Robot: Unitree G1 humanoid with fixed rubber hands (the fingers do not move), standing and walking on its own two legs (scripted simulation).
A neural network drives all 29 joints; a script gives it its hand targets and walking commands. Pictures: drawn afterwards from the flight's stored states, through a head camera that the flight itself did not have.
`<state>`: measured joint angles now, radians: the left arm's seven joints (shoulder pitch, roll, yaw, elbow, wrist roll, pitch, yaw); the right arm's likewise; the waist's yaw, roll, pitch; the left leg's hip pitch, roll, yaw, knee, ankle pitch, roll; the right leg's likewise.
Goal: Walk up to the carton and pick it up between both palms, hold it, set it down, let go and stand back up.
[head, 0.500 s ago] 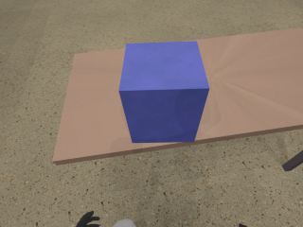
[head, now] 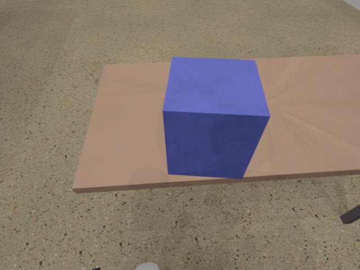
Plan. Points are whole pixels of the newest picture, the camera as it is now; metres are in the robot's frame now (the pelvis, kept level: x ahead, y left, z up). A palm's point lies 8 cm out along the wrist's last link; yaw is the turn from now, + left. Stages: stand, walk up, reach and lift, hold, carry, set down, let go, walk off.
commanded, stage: walk up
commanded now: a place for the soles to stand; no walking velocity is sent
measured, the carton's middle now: (208, 120) +0.47 -0.04 +0.05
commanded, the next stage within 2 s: none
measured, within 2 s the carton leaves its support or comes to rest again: neither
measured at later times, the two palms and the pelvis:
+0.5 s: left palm out of the picture +0.09 +0.24 -0.13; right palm out of the picture +0.14 -0.25 -0.12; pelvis +0.06 -0.02 -0.01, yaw -1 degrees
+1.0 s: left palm (122, 238) +0.21 +0.17 -0.10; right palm out of the picture +0.13 -0.30 -0.12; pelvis +0.05 -0.05 +0.00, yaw -2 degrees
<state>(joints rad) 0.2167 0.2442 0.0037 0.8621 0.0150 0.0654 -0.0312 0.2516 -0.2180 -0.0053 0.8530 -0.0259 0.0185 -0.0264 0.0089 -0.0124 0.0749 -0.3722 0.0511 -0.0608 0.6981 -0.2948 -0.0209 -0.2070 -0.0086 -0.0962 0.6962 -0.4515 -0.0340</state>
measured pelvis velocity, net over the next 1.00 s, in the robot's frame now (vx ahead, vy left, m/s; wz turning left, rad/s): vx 0.05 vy -0.05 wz -0.03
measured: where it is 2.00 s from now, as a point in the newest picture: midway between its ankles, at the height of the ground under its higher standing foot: outside the picture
